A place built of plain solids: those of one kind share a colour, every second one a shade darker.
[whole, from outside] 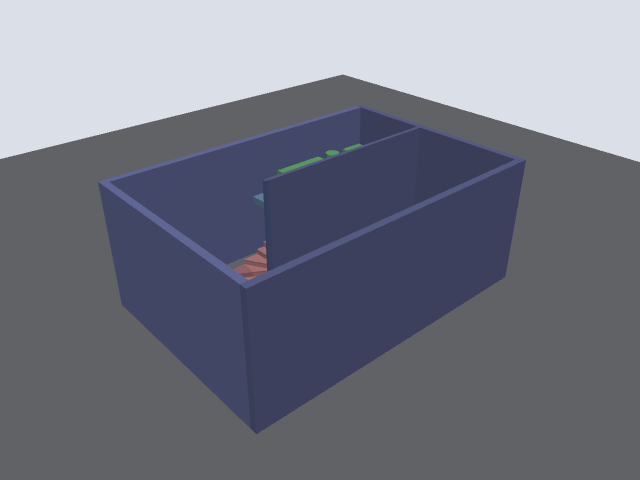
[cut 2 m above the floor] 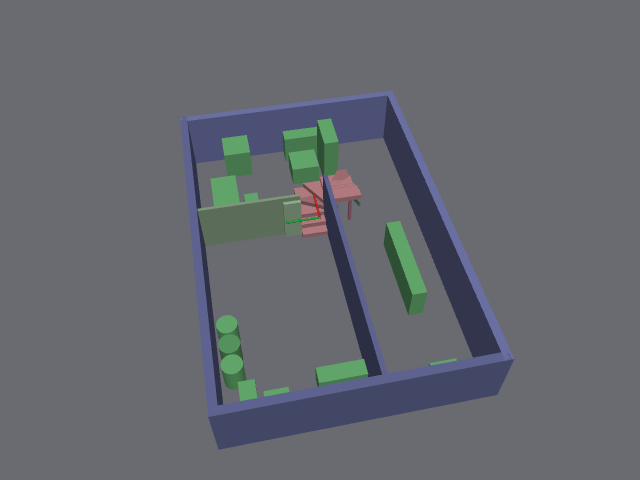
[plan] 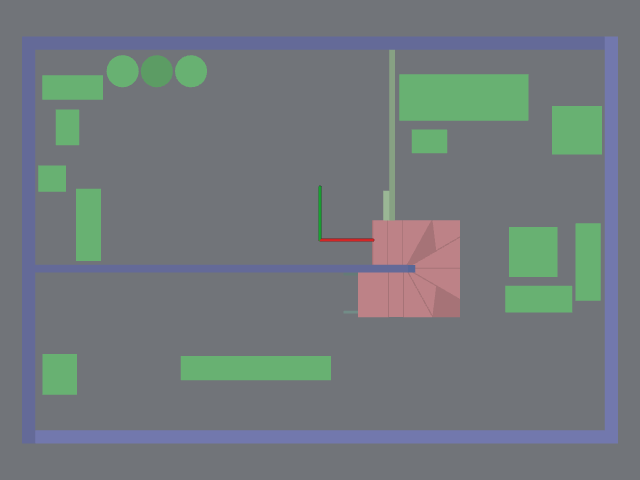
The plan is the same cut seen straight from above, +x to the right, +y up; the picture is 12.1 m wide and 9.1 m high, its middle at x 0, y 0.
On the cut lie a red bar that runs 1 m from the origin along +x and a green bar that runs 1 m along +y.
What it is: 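A barn, workshop or loft; a timber stair that turns on kite winders round a square newel, open at its outer side over a tall bay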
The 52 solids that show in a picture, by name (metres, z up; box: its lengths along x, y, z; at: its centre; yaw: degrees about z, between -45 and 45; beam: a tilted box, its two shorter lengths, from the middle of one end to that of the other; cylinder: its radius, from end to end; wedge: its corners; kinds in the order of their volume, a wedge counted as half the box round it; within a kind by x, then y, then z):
{
 "wall_1": {"box": [0.25, 7.71, 4.67], "at": [-5.52, 0.0, 2.28]},
 "wall_2": {"box": [7.09, 0.15, 4.67], "at": [-1.87, -0.54, 2.28]},
 "wall_3": {"box": [11.3, 0.25, 4.67], "at": [0.0, -3.73, 2.28]},
 "wall_4": {"box": [11.3, 0.25, 4.67], "at": [0.0, 3.73, 2.28]},
 "wall_5": {"box": [0.25, 7.71, 4.67], "at": [5.52, 0.0, 2.28]},
 "piece_1": {"box": [0.53, 0.5, 0.52], "at": [-5.08, 1.16, 0.21]},
 "piece_2": {"box": [0.66, 0.78, 0.6], "at": [-4.93, -2.55, 0.25]},
 "piece_3": {"box": [0.92, 2.85, 0.72], "at": [-4.81, -2.09, 2.78]},
 "piece_4": {"box": [0.45, 0.68, 0.68], "at": [-4.78, 2.14, 0.29]},
 "piece_5": {"box": [1.15, 0.46, 0.61], "at": [-4.69, 2.89, 0.26]},
 "piece_6": {"box": [0.48, 1.37, 0.68], "at": [-4.39, 0.29, 0.29]},
 "piece_7": {"cylinder": 0.3, "from": [-3.74, 3.2, 0.0], "to": [-3.74, 3.2, 0.91]},
 "piece_8": {"cylinder": 0.27, "from": [-3.5, -3.2, 2.42], "to": [-3.5, -3.2, 3.3]},
 "piece_9": {"cylinder": 0.3, "from": [-3.09, 3.2, 0.0], "to": [-3.09, 3.2, 0.91]},
 "piece_10": {"cylinder": 0.3, "from": [-2.44, 3.2, 0.0], "to": [-2.44, 3.2, 0.91]},
 "piece_11": {"box": [2.05, 0.62, 0.75], "at": [-2.02, -3.22, 2.79]},
 "piece_12": {"box": [2.85, 0.46, 1.13], "at": [-1.22, -2.43, 0.52]},
 "piece_13": {"box": [0.68, 0.46, 1.1], "at": [2.08, 1.87, 0.5]},
 "piece_14": {"box": [2.46, 0.88, 0.56], "at": [2.73, 2.7, 0.23]},
 "piece_15": {"box": [0.92, 0.95, 0.77], "at": [4.04, -0.23, 0.34]},
 "piece_16": {"box": [1.28, 0.51, 1.85], "at": [4.15, -1.12, 0.87]},
 "piece_17": {"box": [0.95, 0.92, 1.13], "at": [4.87, 2.08, 0.52]},
 "piece_18": {"box": [0.48, 1.47, 1.1], "at": [5.08, -0.42, 0.5]},
 "floor_1": {"box": [5.56, 3.06, 0.26], "at": [-2.67, -2.13, 2.29]},
 "part_1": {"box": [0.13, 0.57, 1.6], "at": [1.26, 0.65, 0.75]},
 "part_2": {"box": [0.11, 3.26, 1.77], "at": [1.37, 2.0, 0.84]},
 "tread_1": {"box": [0.29, 0.86, 0.22], "at": [0.86, -1.04, 1.93]},
 "tread_2": {"box": [0.022, 0.86, 0.037], "at": [1.0, -0.05, 0.17]},
 "tread_3": {"box": [0.29, 0.86, 0.22], "at": [1.15, -1.04, 1.75]},
 "tread_4": {"box": [0.29, 0.86, 0.24], "at": [1.15, -0.05, 0.07]},
 "tread_5": {"box": [0.022, 0.86, 0.037], "at": [1.28, -0.05, 0.35]},
 "tread_6": {"box": [0.022, 0.86, 0.037], "at": [1.3, -1.04, 1.84]},
 "tread_7": {"box": [0.29, 0.86, 0.22], "at": [1.43, -1.04, 1.56]},
 "tread_8": {"box": [0.29, 0.86, 0.22], "at": [1.43, -0.05, 0.26]},
 "tread_9": {"wedge": [[1.57, -1.46, 1.26], [1.57, -1.46, 1.49], [1.57, -0.61, 1.26], [1.57, -0.61, 1.49], [1.66, -0.61, 1.26], [1.66, -0.61, 1.49], [2.13, -1.46, 1.26], [2.13, -1.46, 1.49]]},
 "tread_10": {"box": [0.022, 0.86, 0.037], "at": [1.57, -0.05, 0.54]},
 "tread_11": {"box": [0.022, 0.86, 0.037], "at": [1.58, -1.04, 1.65]},
 "tread_12": {"wedge": [[1.58, -0.48, 0.33], [1.58, -0.48, 0.56], [1.58, 0.38, 0.33], [1.58, 0.38, 0.56], [1.66, -0.48, 0.33], [1.66, -0.48, 0.56], [2.14, 0.38, 0.33], [2.14, 0.38, 0.56]]},
 "tread_13": {"wedge": [[1.64, -0.48, 0.71], [1.64, -0.48, 0.74], [1.66, -0.48, 0.71], [1.66, -0.48, 0.74], [2.11, 0.38, 0.71], [2.11, 0.38, 0.74], [2.14, 0.38, 0.71], [2.14, 0.38, 0.74]]},
 "tread_14": {"wedge": [[1.65, -0.61, 1.45], [1.65, -0.61, 1.49], [1.68, -0.61, 1.45], [1.68, -0.61, 1.49], [2.13, -1.46, 1.45], [2.13, -1.46, 1.49], [2.15, -1.46, 1.45], [2.15, -1.46, 1.49]]},
 "tread_15": {"wedge": [[1.66, -0.61, 1.08], [1.66, -0.61, 1.3], [1.75, -0.61, 1.08], [1.75, -0.61, 1.3], [2.13, -1.46, 1.08], [2.13, -1.46, 1.3], [2.2, -0.88, 1.08], [2.2, -0.88, 1.3]]},
 "tread_16": {"wedge": [[1.66, -0.48, 0.52], [1.66, -0.48, 0.74], [1.76, -0.48, 0.52], [1.76, -0.48, 0.74], [2.13, 0.38, 0.52], [2.13, 0.38, 0.74], [2.21, -0.21, 0.52], [2.21, -0.21, 0.74]]},
 "tread_17": {"wedge": [[1.71, -0.48, 0.89], [1.71, -0.48, 0.93], [1.76, -0.48, 0.89], [1.76, -0.48, 0.93], [2.65, 0.05, 0.89], [2.65, 0.05, 0.93], [2.65, 0.07, 0.89], [2.65, 0.07, 0.93]]},
 "tread_18": {"wedge": [[1.74, -0.61, 0.89], [1.74, -0.61, 1.11], [1.8, -0.54, 0.89], [1.8, -0.54, 1.11], [2.65, -1.14, 0.89], [2.65, -1.14, 1.11], [2.65, -0.54, 0.89], [2.65, -0.54, 1.11]]},
 "tread_19": {"wedge": [[1.74, -0.61, 1.26], [1.74, -0.61, 1.3], [1.79, -0.61, 1.26], [1.79, -0.61, 1.3], [2.65, -1.14, 1.26], [2.65, -1.14, 1.3], [2.65, -1.12, 1.26], [2.65, -1.12, 1.3]]},
 "tread_20": {"wedge": [[1.75, -0.48, 0.71], [1.75, -0.48, 0.93], [1.8, -0.55, 0.71], [1.8, -0.55, 0.93], [2.65, -0.55, 0.71], [2.65, -0.55, 0.93], [2.65, 0.05, 0.71], [2.65, 0.05, 0.93]]},
 "tread_21": {"wedge": [[2.13, -1.46, 1.08], [2.13, -1.46, 1.3], [2.2, -0.88, 1.08], [2.2, -0.88, 1.3], [2.65, -1.46, 1.08], [2.65, -1.46, 1.3], [2.65, -1.14, 1.08], [2.65, -1.14, 1.3]]},
 "tread_22": {"wedge": [[2.13, 0.38, 0.52], [2.13, 0.38, 0.74], [2.21, -0.21, 0.52], [2.21, -0.21, 0.74], [2.65, 0.05, 0.52], [2.65, 0.05, 0.74], [2.65, 0.38, 0.52], [2.65, 0.38, 0.74]]},
 "tread_23": {"box": [0.86, 0.022, 0.037], "at": [2.23, -0.54, 1.1]},
 "newel_1": {"box": [0.15, 0.15, 4.67], "at": [1.73, -0.54, 2.28]},
 "carriage_1": {"wedge": [[0.44, -1.4, 1.77], [0.44, -1.4, 1.97], [0.44, -1.34, 1.77], [0.44, -1.34, 1.97], [1.59, -1.4, 1.05], [1.59, -1.4, 1.25], [1.59, -1.34, 1.05], [1.59, -1.34, 1.25]]},
 "post_1": {"box": [0.1, 0.1, 1.31], "at": [1.55, -1.35, 0.61]}
}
